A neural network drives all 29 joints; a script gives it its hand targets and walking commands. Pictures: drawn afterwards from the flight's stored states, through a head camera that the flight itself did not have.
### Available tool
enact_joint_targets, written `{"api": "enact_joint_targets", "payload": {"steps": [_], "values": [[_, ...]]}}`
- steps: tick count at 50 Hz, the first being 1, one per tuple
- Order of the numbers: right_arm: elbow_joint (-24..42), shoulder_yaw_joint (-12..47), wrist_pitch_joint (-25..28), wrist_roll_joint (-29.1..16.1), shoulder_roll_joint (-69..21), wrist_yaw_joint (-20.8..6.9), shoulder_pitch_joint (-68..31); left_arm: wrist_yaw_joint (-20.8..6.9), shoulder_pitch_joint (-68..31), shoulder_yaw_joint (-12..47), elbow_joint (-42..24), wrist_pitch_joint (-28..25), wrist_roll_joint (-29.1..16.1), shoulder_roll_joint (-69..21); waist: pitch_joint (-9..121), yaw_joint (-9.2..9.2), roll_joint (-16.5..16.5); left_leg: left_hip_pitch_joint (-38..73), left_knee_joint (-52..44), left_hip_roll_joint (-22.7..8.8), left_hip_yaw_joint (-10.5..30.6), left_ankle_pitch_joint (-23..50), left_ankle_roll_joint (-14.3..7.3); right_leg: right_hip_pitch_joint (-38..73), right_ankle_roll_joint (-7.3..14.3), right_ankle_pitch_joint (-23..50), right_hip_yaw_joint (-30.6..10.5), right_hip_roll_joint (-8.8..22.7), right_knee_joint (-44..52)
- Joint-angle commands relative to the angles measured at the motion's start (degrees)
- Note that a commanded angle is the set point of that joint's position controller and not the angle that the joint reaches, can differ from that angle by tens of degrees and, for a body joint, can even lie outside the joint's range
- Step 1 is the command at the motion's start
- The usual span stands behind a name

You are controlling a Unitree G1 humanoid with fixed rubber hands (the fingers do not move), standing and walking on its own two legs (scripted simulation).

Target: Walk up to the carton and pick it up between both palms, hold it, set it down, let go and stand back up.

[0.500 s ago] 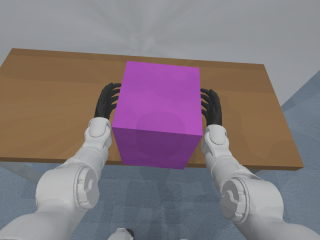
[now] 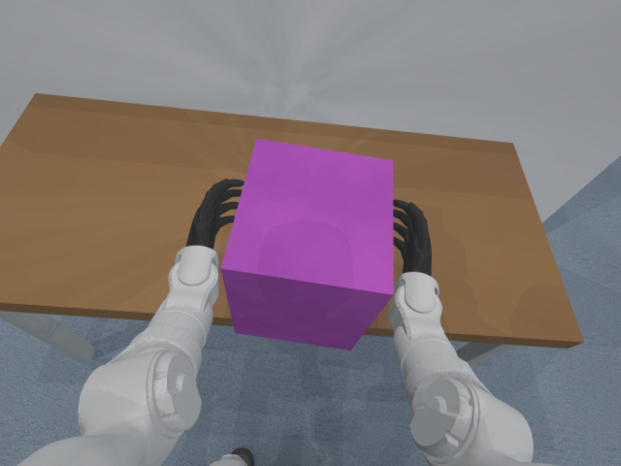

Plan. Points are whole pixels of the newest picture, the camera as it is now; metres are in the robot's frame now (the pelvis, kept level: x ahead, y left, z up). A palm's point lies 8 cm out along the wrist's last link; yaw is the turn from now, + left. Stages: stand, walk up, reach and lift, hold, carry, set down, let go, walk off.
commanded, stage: reach and lift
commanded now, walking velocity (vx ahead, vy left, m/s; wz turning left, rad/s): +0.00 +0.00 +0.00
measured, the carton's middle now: (307, 253) +0.42 +0.02 -0.06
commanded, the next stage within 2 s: none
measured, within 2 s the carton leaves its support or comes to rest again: leaves its support in 1.52 s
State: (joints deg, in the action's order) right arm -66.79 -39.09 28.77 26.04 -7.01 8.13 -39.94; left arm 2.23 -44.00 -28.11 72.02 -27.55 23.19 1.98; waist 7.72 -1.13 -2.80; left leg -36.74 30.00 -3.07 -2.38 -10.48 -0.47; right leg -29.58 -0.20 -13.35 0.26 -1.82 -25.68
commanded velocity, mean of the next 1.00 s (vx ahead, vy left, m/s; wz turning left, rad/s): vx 0.00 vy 0.00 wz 0.00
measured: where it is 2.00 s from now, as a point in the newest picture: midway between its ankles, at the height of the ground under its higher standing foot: outside the picture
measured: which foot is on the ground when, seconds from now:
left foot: down 0.00-1.00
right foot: down 0.00-1.00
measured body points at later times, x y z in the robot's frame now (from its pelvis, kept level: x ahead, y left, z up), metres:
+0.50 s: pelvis +0.00 -0.01 +0.00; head +0.09 +0.03 +0.44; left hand +0.41 +0.17 +0.00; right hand +0.40 -0.13 +0.01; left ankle +0.03 +0.11 -0.73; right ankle -0.03 -0.13 -0.73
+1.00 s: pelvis +0.00 -0.01 +0.00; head +0.09 +0.03 +0.44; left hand +0.40 +0.17 +0.00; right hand +0.40 -0.13 +0.01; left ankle +0.03 +0.11 -0.73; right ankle -0.03 -0.13 -0.73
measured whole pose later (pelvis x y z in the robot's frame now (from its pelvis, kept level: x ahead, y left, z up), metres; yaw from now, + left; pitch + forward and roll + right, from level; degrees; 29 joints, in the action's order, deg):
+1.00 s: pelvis +0.00 -0.01 +0.00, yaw +2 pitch +18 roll -2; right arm -67.9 -38.1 31.0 25.0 -7.0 9.2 -39.5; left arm 2.0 -42.5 -28.4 68.4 -26.5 24.0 1.1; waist 8.0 -0.6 -2.9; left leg -36.6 27.4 -3.2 -1.7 -8.8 0.1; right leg -29.0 0.6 -12.5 2.8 -1.6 -23.5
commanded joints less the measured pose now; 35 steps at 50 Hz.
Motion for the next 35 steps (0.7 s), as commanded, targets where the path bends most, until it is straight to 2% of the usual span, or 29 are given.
{"api": "enact_joint_targets", "payload": {"steps": [1, 3, 6, 7, 8, 10, 15, 19, 23, 27, 28, 29, 33, 35], "values": [[-5.19, 15.85, 1.44, 8.23, -32.83, -9.39, -22.32, -4.6, -21.56, 10.64, -0.11, 0.06, 5.22, -30.01, 25.89, -1.09, 6.31, 27.09, 1.87, 0.3, -3.18, 25.17, 2.8, 1.83, 1.9, 9.9, 3.99, -0.31, 3.5], [-4.49, 15.17, 1.56, 8.69, -32.39, -9.26, -22.85, -4.74, -21.6, 10.15, -0.8, 0.37, 5.63, -30.7, 25.35, -0.6, 5.83, 27.62, 1.61, 0.29, -2.9, 25.1, 2.95, 2.75, 1.81, 9.79, 4.0, -0.56, 4.16], [-3.76, 14.92, 2.14, 8.96, -31.75, -9.4, -23.12, -4.33, -20.93, 10.12, -2.29, 0.5, 5.78, -30.31, 26.18, -1.55, 4.88, 28.29, 1.5, 0.22, -2.77, 26.89, 2.88, 1.81, 1.54, 9.74, 4.5, -0.65, 4.37], [-4.04, 14.79, 2.26, 9.08, -32.16, -9.35, -22.62, -4.19, -20.97, 10.29, -1.77, 0.6, 5.94, -30.14, 27.36, -0.6, 5.29, 27.83, 1.52, 0.26, -2.96, 27.5, 3.07, 2.24, 1.66, 11.42, 4.62, -0.48, 4.15], [-4.84, 14.51, 2.29, 9.21, -32.71, -9.31, -22.26, -4.21, -21.04, 9.91, -1.75, 0.63, 6.41, -30.01, 27.09, -1.3, 5.74, 27.29, 1.48, 0.21, -2.99, 27.29, 2.94, 2.64, 1.72, 11.72, 4.37, -0.38, 3.82], [-5.06, 14.9, 2.28, 8.47, -32.99, -9.41, -21.69, -4.54, -20.62, 9.87, -2.85, 0.48, 5.92, -30.13, 25.62, -1.09, 4.58, 27.67, 1.11, 0.41, -2.96, 28.17, 2.76, 4.06, 1.42, 13.9, 4.12, -0.3, 4.28], [-4.68, 14.9, 2.09, 9.2, -33.49, -9.13, -21.35, -4.97, -21.18, 9.72, -2.96, 0.45, 5.84, -30.01, 25.9, -0.36, 3.53, 23.52, -0.58, 0.95, -3.37, 22.28, 1.93, 6.19, 0.74, 12.11, 4.1, 0.18, 4.19], [-4.7, 15.04, 2.64, 9.35, -33.47, -8.73, -21.61, -4.92, -20.55, 9.43, -2.7, 0.45, 6.47, -29.68, 25.36, -0.42, 3.98, 24.44, -0.18, 0.98, -3.05, 24.81, 1.7, 7.62, 0.5, 16.33, 4.08, 0.41, 4.04], [-5.29, 14.84, 3.45, 9.74, -33.87, -8.57, -21.58, -4.94, -20.51, 9.46, -2.81, 0.59, 6.52, -30.04, 26.94, -0.55, 3.77, 24.32, -0.83, 0.72, -2.83, 23.22, 1.98, 6.3, 0.83, 14.16, 4.59, 0.38, 4.47], [-6.94, 15.03, 3.05, 8.95, -34.65, -8.17, -19.9, -5.27, -20.19, 9.94, -2.86, 0.82, 5.86, -29.85, 24.6, -0.19, 4.1, 22.6, -1.01, 0.86, -2.95, 22.99, 1.93, 7.68, 0.8, 15.68, 4.39, 0.44, 3.82], [-7.53, 15.03, 2.88, 8.71, -34.51, -8.21, -19.48, -5.37, -19.81, 9.55, -2.2, 1.1, 6.27, -30.02, 23.45, -0.59, 5.22, 22.93, -1.04, 0.99, -2.97, 22.31, 1.92, 7.03, 0.84, 14.12, 4.42, 0.33, 4.04], [-7.37, 14.62, 2.79, 8.35, -34.73, -8.13, -20.1, -5.3, -20.09, 9.59, -3.08, 1.15, 6.22, -29.73, 22.92, -0.1, 5.07, 23.66, -0.92, 0.98, -2.87, 22.74, 2.03, 6.75, 0.86, 14.25, 4.12, 0.43, 4.54], [-6.65, 15.88, 3.18, 8.6, -34.97, -8.12, -20.22, -5.01, -19.64, 10.06, -2.76, 0.6, 5.77, -29.83, 23.68, -0.74, 4.7, 20.75, -0.67, 1.09, -3.04, 22.83, 1.58, 8.94, 0.68, 15.89, 3.91, 0.5, 3.29], [-7.47, 16.39, 2.9, 8.2, -35.25, -8.12, -19.96, -5.06, -19.47, 9.34, -2.72, 0.81, 6.55, -29.68, 22.89, -0.91, 4.27, 20.59, -1.1, 1.08, -2.72, 21.18, 1.42, 8.06, 0.71, 14.16, 3.78, 0.44, 3.52]]}}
